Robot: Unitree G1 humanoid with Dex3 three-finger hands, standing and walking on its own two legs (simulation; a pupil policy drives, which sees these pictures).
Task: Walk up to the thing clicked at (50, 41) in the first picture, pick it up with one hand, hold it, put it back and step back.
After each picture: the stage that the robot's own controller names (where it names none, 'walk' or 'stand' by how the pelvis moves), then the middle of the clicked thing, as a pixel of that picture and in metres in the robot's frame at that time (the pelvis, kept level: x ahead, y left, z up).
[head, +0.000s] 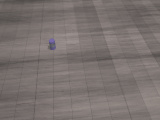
stand; (52, 44) +1.32 +0.38 -0.72
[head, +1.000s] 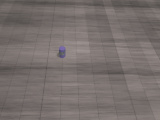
walk; (62, 52) +1.22 +0.19 -0.71
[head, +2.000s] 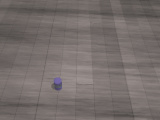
walk; (58, 84) +0.74 +0.20 -0.71
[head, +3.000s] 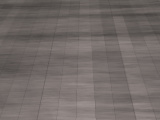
walk; out of the picture +0.43 +0.25 -0.69
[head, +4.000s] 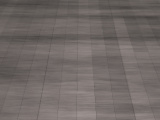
stand; out of the picture +0.31 +0.21 -0.71
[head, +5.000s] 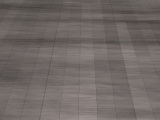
stand; out of the picture +0.31 +0.20 -0.73
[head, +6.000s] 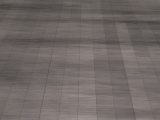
stand; out of the picture +0.31 +0.21 -0.73
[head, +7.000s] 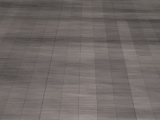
stand; out of the picture +0.30 +0.21 -0.73
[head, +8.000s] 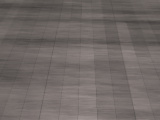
stand; out of the picture +0.30 +0.21 -0.73
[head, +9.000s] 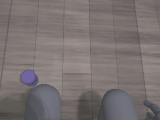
go down; (30, 78) +0.37 +0.24 -0.38
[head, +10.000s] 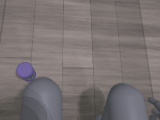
go down; (27, 72) +0.38 +0.26 -0.31
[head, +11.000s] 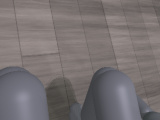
close in; out of the picture +0.35 +0.29 -0.22
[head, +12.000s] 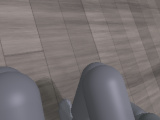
close; out of the picture +0.35 +0.29 -0.21
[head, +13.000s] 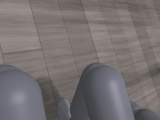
lift; out of the picture +0.34 +0.30 -0.22
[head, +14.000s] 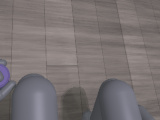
lift; out of the picture +0.30 +0.28 -0.11
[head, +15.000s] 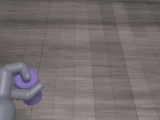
lift; (29, 88) +0.33 +0.18 +0.02
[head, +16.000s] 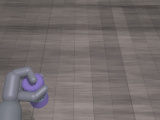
hold; (36, 91) +0.33 +0.17 -0.02
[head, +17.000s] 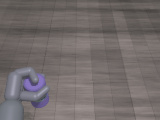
hold; (37, 91) +0.33 +0.17 -0.01
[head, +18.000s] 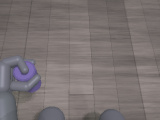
crouch; (28, 77) +0.36 +0.20 -0.07
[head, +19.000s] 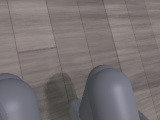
lower; out of the picture +0.37 +0.30 -0.21
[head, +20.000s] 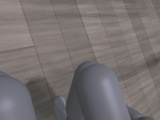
lower; out of the picture +0.37 +0.31 -0.22
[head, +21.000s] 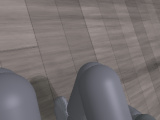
lower; out of the picture +0.37 +0.31 -0.22
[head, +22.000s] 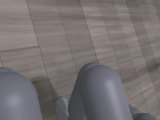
lower; out of the picture +0.36 +0.31 -0.22
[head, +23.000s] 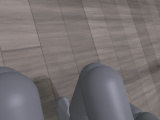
loosen; out of the picture +0.36 +0.31 -0.22
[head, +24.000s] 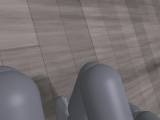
withdraw; out of the picture +0.35 +0.29 -0.22
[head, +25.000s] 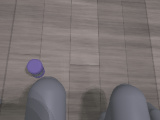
walk; (36, 69) +0.39 +0.24 -0.33
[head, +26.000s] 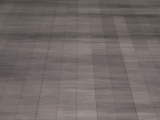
stand; out of the picture +0.31 +0.20 -0.66
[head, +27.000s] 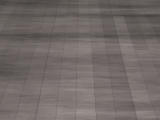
stand; out of the picture +0.34 +0.22 -0.67
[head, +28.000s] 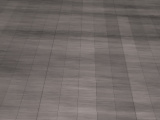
stand; out of the picture +0.33 +0.20 -0.69
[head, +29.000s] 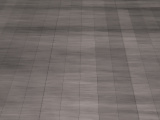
walk; out of the picture +0.35 +0.20 -0.72
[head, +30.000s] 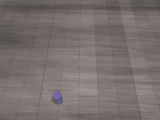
walk; (58, 98) +0.52 +0.22 -0.70
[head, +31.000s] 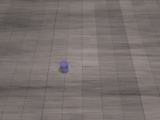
walk; (64, 67) +0.83 +0.22 -0.70
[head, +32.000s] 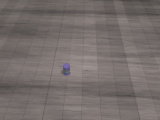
stand; (66, 69) +0.99 +0.19 -0.71
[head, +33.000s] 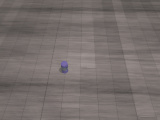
stand; (64, 67) +1.00 +0.20 -0.72
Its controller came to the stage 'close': yes
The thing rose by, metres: 0.70
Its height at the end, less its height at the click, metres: +0.00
